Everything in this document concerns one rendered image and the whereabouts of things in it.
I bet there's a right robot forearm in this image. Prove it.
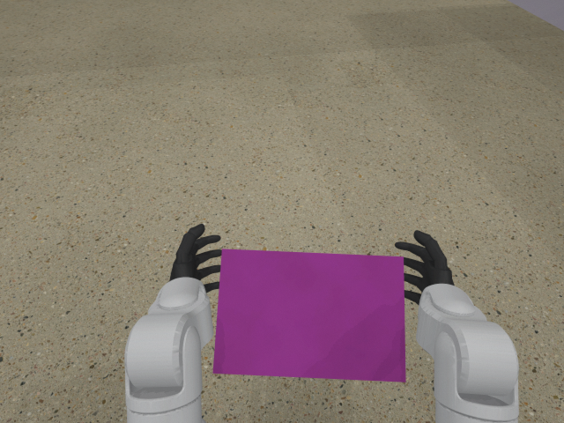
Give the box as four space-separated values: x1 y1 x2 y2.
416 284 519 423

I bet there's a carton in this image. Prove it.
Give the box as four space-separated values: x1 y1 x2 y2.
213 249 406 382

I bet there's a robot left hand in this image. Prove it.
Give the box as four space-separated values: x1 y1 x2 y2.
169 224 222 293

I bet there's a left robot forearm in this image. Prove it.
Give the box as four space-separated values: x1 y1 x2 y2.
124 277 214 423

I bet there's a robot right hand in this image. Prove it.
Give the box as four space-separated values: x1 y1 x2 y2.
395 230 454 305

